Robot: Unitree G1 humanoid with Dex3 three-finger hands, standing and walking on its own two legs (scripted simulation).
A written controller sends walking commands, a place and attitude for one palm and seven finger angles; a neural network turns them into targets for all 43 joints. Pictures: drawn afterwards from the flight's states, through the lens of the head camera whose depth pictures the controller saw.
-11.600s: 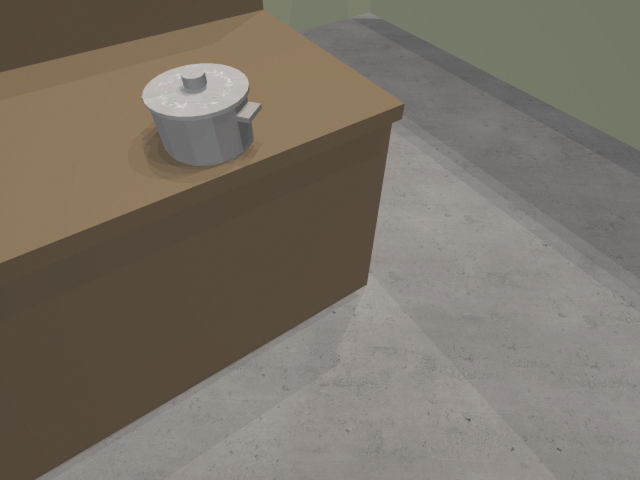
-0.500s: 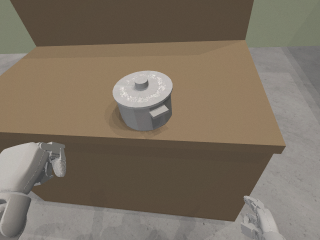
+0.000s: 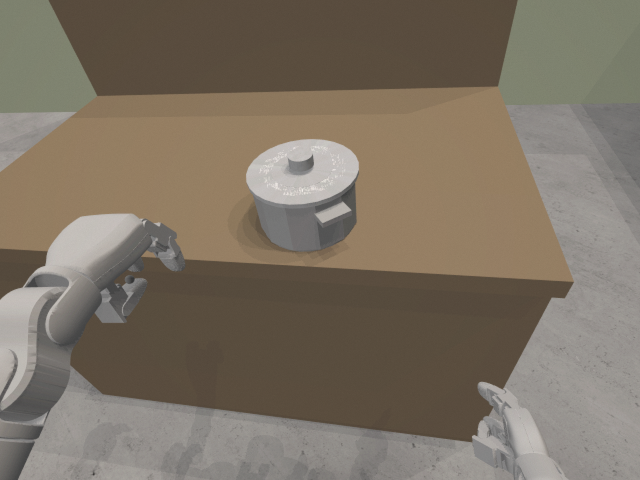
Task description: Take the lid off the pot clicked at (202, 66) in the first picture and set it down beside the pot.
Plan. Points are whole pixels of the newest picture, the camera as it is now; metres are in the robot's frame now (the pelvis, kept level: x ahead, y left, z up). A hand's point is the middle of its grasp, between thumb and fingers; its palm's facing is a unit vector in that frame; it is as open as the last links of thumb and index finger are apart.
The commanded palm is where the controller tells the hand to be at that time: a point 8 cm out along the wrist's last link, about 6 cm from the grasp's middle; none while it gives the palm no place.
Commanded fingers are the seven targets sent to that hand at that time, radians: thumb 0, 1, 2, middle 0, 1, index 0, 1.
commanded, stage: reach forward and open the fingers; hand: left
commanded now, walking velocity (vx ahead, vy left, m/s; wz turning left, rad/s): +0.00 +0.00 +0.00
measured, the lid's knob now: (300, 159) +0.56 +0.12 +0.13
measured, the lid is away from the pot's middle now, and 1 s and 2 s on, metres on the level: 0.00 0.00 0.00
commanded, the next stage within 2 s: move the open hand above the knob in 0.36 s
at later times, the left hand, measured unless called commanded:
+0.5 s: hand (133, 230) +0.31 +0.26 +0.20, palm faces -0.02 -0.04 -1.00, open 9.8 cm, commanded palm +0.28 +0.25 +0.27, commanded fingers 0.00 -0.33 1.61 -0.88 -0.08 -0.88 -0.08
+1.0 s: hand (197, 191) +0.40 +0.22 +0.19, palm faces -0.15 -0.05 -0.99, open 9.8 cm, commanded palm +0.37 +0.21 +0.27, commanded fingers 0.00 -0.33 1.61 -0.88 -0.08 -0.88 -0.08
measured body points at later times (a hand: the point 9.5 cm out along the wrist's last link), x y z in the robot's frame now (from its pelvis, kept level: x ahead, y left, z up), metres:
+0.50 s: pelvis -0.01 +0.02 +0.00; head -0.02 -0.03 +0.45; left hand +0.31 +0.26 +0.25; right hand +0.21 -0.19 -0.10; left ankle +0.10 +0.13 -0.74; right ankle -0.01 -0.13 -0.74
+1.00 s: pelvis +0.02 +0.00 +0.00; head +0.03 -0.04 +0.45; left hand +0.40 +0.22 +0.24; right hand +0.22 -0.23 -0.11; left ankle +0.10 +0.13 -0.74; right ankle -0.01 -0.13 -0.74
